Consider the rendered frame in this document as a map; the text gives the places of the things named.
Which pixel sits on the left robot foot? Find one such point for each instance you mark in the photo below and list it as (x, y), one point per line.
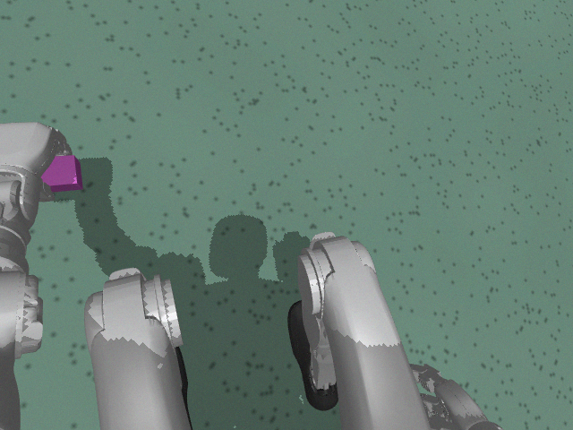
(184, 379)

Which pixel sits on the right robot foot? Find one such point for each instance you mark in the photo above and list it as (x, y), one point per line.
(319, 399)

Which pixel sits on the right robot hand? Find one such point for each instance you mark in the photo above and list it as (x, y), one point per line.
(452, 408)

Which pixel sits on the left robot arm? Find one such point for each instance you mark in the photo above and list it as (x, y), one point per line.
(21, 310)

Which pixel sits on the small box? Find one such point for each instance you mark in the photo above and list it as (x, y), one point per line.
(64, 174)

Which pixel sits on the left robot hand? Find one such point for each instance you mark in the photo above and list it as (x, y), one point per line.
(32, 146)

